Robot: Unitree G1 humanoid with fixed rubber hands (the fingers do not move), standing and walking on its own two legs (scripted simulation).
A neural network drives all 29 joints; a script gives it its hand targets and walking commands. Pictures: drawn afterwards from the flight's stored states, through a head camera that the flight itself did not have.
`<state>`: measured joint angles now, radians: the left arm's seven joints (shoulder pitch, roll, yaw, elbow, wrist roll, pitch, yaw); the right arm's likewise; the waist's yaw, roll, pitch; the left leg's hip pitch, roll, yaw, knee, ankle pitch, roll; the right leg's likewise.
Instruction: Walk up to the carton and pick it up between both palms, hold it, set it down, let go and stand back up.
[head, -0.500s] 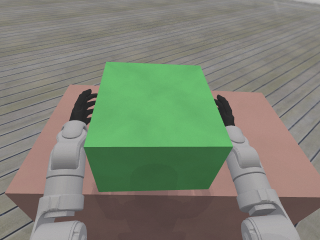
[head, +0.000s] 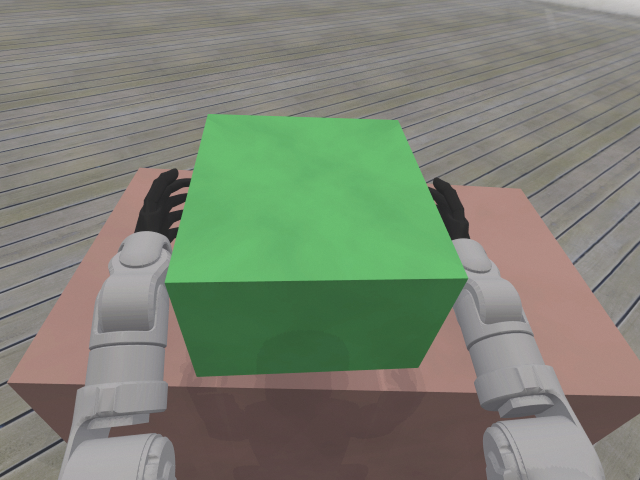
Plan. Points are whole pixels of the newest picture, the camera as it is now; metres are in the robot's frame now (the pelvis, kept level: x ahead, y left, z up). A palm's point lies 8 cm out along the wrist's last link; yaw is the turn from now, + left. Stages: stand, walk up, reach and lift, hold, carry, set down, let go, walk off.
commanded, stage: hold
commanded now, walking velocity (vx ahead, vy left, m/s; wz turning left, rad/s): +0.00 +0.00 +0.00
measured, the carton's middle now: (308, 234) +0.38 +0.01 +0.14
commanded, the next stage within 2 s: none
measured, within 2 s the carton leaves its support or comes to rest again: neither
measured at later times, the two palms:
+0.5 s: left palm (155, 227) +0.36 +0.19 +0.17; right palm (452, 237) +0.36 -0.17 +0.16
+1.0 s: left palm (153, 229) +0.35 +0.19 +0.17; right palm (452, 236) +0.36 -0.17 +0.17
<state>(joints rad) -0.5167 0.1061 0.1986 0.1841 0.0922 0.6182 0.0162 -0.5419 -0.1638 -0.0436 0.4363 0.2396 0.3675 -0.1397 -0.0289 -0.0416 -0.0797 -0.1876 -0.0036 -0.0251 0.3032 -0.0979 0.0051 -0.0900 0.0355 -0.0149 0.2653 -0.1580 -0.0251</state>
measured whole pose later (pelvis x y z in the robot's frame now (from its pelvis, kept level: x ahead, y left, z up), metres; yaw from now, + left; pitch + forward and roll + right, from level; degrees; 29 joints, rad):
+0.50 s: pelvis +0.00 +0.00 +0.00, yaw +0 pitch -2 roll -1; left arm -0.53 0.10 0.21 0.16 0.11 0.67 0.01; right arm -0.55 -0.17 -0.05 0.42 0.25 0.41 -0.14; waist -0.03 -0.03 -0.08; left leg -0.17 -0.01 -0.02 0.31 -0.11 0.01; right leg -0.07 0.03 -0.01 0.26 -0.16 -0.02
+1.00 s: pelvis +0.00 +0.00 +0.00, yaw +0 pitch -2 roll -1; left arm -0.52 0.10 0.22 0.15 0.11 0.68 -0.01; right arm -0.54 -0.16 -0.04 0.41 0.24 0.42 -0.14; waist -0.04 -0.04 -0.07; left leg -0.15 -0.01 -0.03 0.30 -0.11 0.00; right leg -0.06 0.03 -0.02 0.27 -0.17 -0.03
